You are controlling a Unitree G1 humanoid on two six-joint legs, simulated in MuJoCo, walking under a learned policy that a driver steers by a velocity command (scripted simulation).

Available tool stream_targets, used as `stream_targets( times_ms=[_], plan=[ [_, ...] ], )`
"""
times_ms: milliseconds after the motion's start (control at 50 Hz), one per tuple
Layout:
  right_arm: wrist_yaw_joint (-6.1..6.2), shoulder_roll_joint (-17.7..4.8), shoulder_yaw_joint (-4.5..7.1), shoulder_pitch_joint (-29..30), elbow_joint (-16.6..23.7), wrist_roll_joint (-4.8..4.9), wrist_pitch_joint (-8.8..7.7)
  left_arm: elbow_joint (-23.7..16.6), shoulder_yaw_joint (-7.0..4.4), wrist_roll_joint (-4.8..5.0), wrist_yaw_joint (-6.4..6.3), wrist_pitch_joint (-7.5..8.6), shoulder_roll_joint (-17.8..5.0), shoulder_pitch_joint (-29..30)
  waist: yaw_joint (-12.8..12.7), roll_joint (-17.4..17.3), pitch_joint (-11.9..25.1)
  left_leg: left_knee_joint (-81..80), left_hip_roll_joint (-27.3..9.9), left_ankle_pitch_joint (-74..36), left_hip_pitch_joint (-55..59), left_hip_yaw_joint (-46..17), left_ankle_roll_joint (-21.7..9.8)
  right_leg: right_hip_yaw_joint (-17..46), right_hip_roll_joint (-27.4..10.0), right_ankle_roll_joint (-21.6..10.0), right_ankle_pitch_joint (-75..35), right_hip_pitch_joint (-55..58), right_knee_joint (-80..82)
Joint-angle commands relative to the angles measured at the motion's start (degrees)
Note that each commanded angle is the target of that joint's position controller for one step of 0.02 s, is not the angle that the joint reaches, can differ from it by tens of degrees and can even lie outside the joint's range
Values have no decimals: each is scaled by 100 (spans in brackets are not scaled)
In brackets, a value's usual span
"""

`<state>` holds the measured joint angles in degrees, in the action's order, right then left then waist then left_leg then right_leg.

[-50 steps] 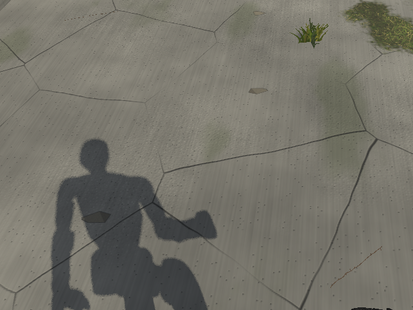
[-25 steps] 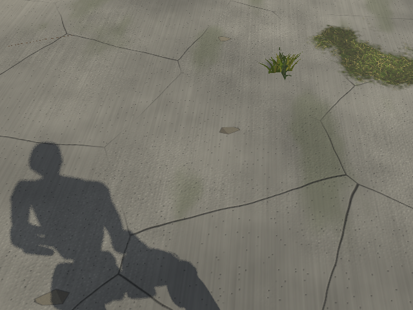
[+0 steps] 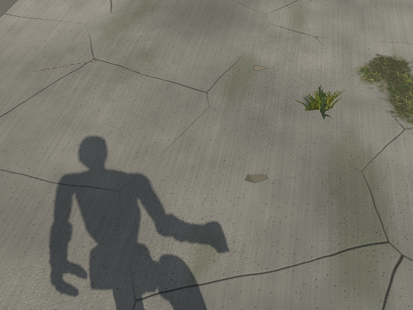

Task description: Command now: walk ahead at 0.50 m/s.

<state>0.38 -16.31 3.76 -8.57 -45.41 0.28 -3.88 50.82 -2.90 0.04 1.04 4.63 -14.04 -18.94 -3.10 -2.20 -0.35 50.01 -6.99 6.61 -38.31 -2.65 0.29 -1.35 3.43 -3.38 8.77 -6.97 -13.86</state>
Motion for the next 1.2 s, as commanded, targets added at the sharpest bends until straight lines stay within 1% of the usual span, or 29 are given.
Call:
stream_targets(
  times_ms=[20, 140, 180, 220, 240, 260, 280, 300, 320, 340, 380, 460, 560, 700, 760, 780, 800, 820, 840, 860, 880, 900, 920, 940, 1000, 1040, 1100, 1140, 1200],
  plan=[
    [-41, -110, -19, 334, 357, 5, -53, -302, -192, 44, -66, 77, -919, 178, 80, 606, -123, -922, 53, -915, 172, 73, 29, 730, -1373, -844, -1166, -155, 685],
    [-209, -244, -45, 1168, 692, 77, -106, 22, -230, 131, -106, -26, -1071, -287, -112, 633, -363, -1885, 223, -743, 297, 75, -137, 804, -1747, -726, -905, 586, 364],
    [-252, -375, -11, 1026, 690, 67, -142, 57, -267, 134, -133, -83, -1166, -231, 38, 685, -272, -2063, 307, -321, 638, 143, -278, 851, -1857, -631, -1302, 819, 66],
    [-213, -659, 150, -2, 377, 29, -159, 43, -246, 122, -148, -138, -1133, -100, 578, 613, 332, -2309, 611, -195, 2159, 444, -506, 539, -1505, -424, -2729, 680, -1141],
    [-162, -1018, 280, -1034, 128, -15, -160, -60, -148, 32, -159, -143, -903, -113, 952, 245, 1122, -2076, 76, -490, 3786, -104, -794, 268, -1185, -228, -2200, -140, -2594],
    [-137, -1613, 416, -1598, 33, -77, -117, -186, 47, -14, -129, -34, -297, -688, 842, -1171, 1874, -2420, -1294, 152, 5920, -2533, -1672, -94, -226, 230, 240, -2471, -4822],
    [-169, -1181, 296, -1736, -2, -2, -97, -93, 6, 46, -97, 89, -524, -627, 945, -1283, 2184, -3168, -1545, 895, 6063, -3848, -1886, 665, -130, 230, 2439, -3265, -5682],
    [-170, -914, 193, -1286, 63, 15, -109, -212, -118, 197, -63, 154, -971, -172, 876, -809, 1308, -3267, -1380, 1206, 5358, -3150, -1611, 746, -467, 143, 2146, -3751, -6035],
    [-168, -752, 137, -862, 152, 3, -109, -291, -118, 215, -73, 167, -963, 190, 730, -438, 795, -3380, -1143, 1007, 4543, -2426, -1425, 590, -768, 95, 1605, -3694, -5850],
    [-187, -581, 84, -527, 179, -29, -114, -323, -133, 145, -102, 141, -900, 379, 576, -210, 386, -3590, -901, 633, 3792, -1911, -1334, 500, -952, 122, 1193, -3491, -5490],
    [-212, -414, 33, -283, 169, -88, -171, -269, -149, 85, -131, 4, -725, 230, 285, -417, 211, -3949, -603, 113, 3014, -1337, -1235, 528, -1143, 171, 708, -2866, -5044],
    [-143, -623, 90, -545, -42, -59, -237, -394, -152, 19, -158, -102, -589, 587, 262, -186, 18, -4265, -548, -665, 2914, -821, -1366, 489, -1176, 351, -98, -3157, -4242],
    [-29, -712, 93, -810, -275, -79, -213, -543, -105, 83, -53, -84, -449, 1250, 499, -148, -160, -4414, -443, -780, 3201, -7, -1092, 440, -1031, 337, -1423, -3204, -2912],
    [20, -787, 131, -1237, -635, -25, -63, -1063, -23, 118, 167, -72, -374, 2189, 823, -26, -501, -4071, -845, -1399, 4443, 539, -965, 247, -795, 86, -999, -3573, -2021],
    [83, -976, 189, -1037, -585, 16, 48, -1189, -90, 97, 263, -75, -528, 1994, 579, -234, -236, -3249, -879, -3606, 4678, 814, -785, -220, -462, -158, -173, -2890, -1945],
    [121, -1054, 211, -974, -550, 22, 94, -1138, -171, 84, 265, -92, -665, 1601, 348, -344, 61, -2626, -833, -4624, 4653, 931, -702, -409, -241, -268, 49, -2282, -1964],
    [158, -1056, 205, -879, -502, 23, 150, -940, -317, 97, 245, -102, -887, 785, -94, -259, 499, -1560, -644, -4995, 4364, 1135, -542, -508, 0, -440, -192, -1184, -1658],
    [195, -999, 164, -888, -380, -21, 127, -725, -507, 104, 155, -131, -1316, -208, -504, 103, 1051, -19, -424, -3831, 3098, 1180, -323, 361, -420, -757, -397, 601, -1569],
    [69, -184, -107, -1378, -118, -209, -56, -703, -628, 135, 82, -140, -1937, -513, -96, 1571, 1635, 2169, 724, 964, 399, 1016, 85, 3354, -1941, -1841, -11, 2811, -1318],
    [-32, -452, -85, -1082, -103, -54, -314, -772, -494, 125, 71, -118, -1528, -637, -318, 1273, 2267, 3022, 996, 2603, -467, -161, 51, 4850, -2366, -2174, 448, 3311, -483],
    [-99, -768, 9, -507, 79, 163, -463, -777, -416, 77, 50, -94, -1245, -413, -410, 993, 1488, 3022, 627, 2172, -934, -339, -87, 3923, -2101, -1817, 246, 2795, -402],
    [-90, -731, -15, -265, 165, 166, -525, -858, -370, 82, 38, -75, -1074, -50, -224, 533, 986, 2557, 362, 1675, -790, -271, -152, 3158, -1832, -1579, -112, 1947, -367],
    [-48, -718, 20, -166, 154, 39, -516, -954, -317, 75, 39, -75, -921, 327, 14, 228, 567, 2013, 192, 1424, -459, -211, -103, 2656, -1616, -1430, -627, 1061, -249],
    [-24, -761, 72, -205, 159, -41, -448, -1049, -259, 28, 23, -73, -776, 547, 216, 284, 402, 1692, 75, 1255, -38, -218, -47, 2353, -1448, -1376, -1012, 454, -92],
    [-8, -542, 61, -319, 235, -115, -257, -1138, -296, 44, -52, -68, -927, 603, 434, 459, 240, 928, 86, 986, 371, -83, 214, 1967, -1251, -1417, -1467, -413, 173],
    [14, -437, 24, 87, 390, -127, -213, -1117, -351, 65, -127, -70, -1109, 438, 335, 483, 96, 108, 189, 342, 373, 1, 355, 1717, -1096, -1314, -1467, -707, 234],
    [-33, -284, -43, 691, 553, -91, -238, -1059, -356, 104, -186, -114, -1110, 201, 82, 632, 50, -1253, 439, -886, 800, 33, 373, 1439, -811, -1009, -912, -900, 148],
    [-91, -298, -57, 959, 630, -31, -271, -955, -336, 109, -186, -119, -1063, -42, -87, 704, 52, -1666, 524, -1398, 1047, 41, 338, 1527, -908, -923, -597, -809, 118],
    [-164, -477, -18, 1142, 731, -10, -327, -812, -307, 115, -185, -132, -992, -280, -140, 731, -17, -2058, 497, -1141, 960, -97, 148, 1866, -1200, -856, -420, -179, -244]
  ],
)
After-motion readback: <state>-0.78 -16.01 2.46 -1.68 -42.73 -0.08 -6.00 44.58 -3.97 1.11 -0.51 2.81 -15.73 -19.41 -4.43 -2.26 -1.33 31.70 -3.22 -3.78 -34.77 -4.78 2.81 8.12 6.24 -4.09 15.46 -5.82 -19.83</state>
